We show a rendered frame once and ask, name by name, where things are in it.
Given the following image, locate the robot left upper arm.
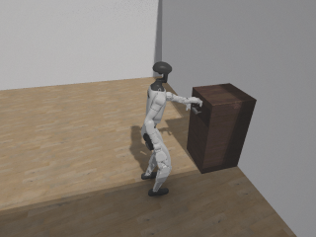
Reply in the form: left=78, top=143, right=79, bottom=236
left=164, top=89, right=173, bottom=102

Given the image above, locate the humanoid robot head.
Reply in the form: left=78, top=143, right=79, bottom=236
left=150, top=61, right=173, bottom=92

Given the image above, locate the drawer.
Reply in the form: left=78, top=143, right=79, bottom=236
left=192, top=94, right=211, bottom=127

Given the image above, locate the robot right upper arm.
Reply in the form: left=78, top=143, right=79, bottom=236
left=144, top=92, right=166, bottom=126

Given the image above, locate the left robot hand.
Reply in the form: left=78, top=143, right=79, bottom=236
left=186, top=97, right=202, bottom=111

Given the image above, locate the handle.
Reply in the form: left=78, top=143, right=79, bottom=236
left=192, top=107, right=202, bottom=115

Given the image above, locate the right robot forearm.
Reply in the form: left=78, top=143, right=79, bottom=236
left=145, top=120, right=162, bottom=152

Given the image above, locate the right robot hand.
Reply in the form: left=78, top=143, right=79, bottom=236
left=155, top=150, right=170, bottom=170

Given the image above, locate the cabinet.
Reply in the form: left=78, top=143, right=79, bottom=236
left=187, top=83, right=257, bottom=174

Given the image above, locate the left robot forearm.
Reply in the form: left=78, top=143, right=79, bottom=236
left=171, top=93, right=190, bottom=105

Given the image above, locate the humanoid robot torso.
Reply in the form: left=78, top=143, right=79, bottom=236
left=141, top=85, right=167, bottom=141

